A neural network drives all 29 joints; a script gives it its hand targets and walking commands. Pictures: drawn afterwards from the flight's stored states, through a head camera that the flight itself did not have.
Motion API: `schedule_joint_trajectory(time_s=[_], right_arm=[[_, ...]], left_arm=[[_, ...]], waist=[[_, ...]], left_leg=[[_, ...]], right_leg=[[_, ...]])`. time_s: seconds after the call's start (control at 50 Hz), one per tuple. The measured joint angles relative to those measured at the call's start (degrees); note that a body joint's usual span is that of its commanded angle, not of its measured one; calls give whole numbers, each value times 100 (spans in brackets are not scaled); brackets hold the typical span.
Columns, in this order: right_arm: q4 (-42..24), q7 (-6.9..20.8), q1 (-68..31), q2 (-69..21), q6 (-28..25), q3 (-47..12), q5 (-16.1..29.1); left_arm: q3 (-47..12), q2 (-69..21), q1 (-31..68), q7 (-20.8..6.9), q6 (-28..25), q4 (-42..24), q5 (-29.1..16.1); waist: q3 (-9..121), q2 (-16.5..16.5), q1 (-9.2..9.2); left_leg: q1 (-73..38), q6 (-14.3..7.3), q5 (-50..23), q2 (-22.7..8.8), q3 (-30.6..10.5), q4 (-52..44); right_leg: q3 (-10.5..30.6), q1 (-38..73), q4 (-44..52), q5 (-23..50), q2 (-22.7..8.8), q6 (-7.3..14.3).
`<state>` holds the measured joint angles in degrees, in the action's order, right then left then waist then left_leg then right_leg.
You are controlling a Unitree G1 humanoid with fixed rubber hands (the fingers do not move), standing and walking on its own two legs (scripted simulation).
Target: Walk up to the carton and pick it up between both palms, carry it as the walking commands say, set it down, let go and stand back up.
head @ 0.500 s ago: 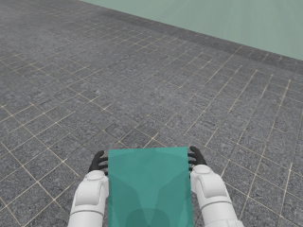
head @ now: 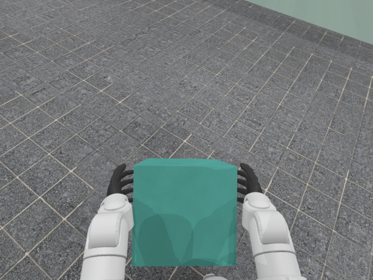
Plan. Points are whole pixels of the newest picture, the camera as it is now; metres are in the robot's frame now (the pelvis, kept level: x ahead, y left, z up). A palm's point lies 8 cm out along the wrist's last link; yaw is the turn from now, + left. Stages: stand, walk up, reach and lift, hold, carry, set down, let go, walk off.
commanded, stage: carry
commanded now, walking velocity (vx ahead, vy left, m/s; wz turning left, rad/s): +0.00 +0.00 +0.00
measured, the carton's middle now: (183, 200) +0.33 +0.00 -0.09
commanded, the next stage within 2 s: hold in 1.98 s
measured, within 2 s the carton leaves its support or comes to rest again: neither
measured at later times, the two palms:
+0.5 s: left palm (110, 196) +0.29 +0.16 +0.03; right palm (252, 198) +0.29 -0.13 +0.02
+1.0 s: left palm (127, 200) +0.28 +0.12 +0.03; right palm (265, 205) +0.27 -0.16 +0.02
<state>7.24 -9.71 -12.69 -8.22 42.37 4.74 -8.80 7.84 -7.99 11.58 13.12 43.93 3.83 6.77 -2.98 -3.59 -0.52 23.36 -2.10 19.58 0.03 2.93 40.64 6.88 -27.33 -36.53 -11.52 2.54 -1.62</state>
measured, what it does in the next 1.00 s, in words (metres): stands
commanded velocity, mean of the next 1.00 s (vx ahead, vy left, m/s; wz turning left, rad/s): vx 0.00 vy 0.00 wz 0.00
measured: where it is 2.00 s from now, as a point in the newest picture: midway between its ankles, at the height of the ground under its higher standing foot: outside the picture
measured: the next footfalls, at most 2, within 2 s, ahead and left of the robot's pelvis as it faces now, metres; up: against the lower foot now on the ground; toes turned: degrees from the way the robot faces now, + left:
none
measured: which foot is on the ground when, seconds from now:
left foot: down 0.00-1.00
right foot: down 0.00-1.00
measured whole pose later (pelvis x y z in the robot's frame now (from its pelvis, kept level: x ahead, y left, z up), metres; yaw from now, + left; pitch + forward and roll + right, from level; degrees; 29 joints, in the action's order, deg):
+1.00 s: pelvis -0.01 -0.03 +0.00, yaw +1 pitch +0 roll +1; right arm 13.4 -13.1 -13.6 -8.4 43.4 4.6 -9.1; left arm 9.2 -8.3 13.3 11.8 42.9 11.1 9.6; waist 0.9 -1.0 -1.0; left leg 20.6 -0.2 16.8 0.2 2.2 37.0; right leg 6.0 -26.0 -36.3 -10.6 2.3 -0.2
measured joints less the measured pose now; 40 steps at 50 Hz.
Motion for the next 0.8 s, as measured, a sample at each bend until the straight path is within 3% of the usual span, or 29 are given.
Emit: schedule_joint_trajectory(time_s=[0.28,0.58,0.8], right_arm=[[-54,490,275,46,-28,-50,-129],[294,489,170,31,-18,66,-211],[533,157,95,20,79,43,-158]], left_arm=[[126,20,-135,-363,-43,37,198],[148,1,-7,-353,-60,375,324],[176,-8,46,-407,-72,668,393]], waist=[[202,274,60],[508,162,3],[582,244,-75]], left_leg=[[-109,-101,72,123,98,-17],[-256,20,-47,115,13,-178],[-340,117,-188,73,-23,-349]], right_leg=[[97,29,-138,-148,-110,-81],[9,131,-119,-113,-113,-13],[-31,187,-16,-8,-79,70]])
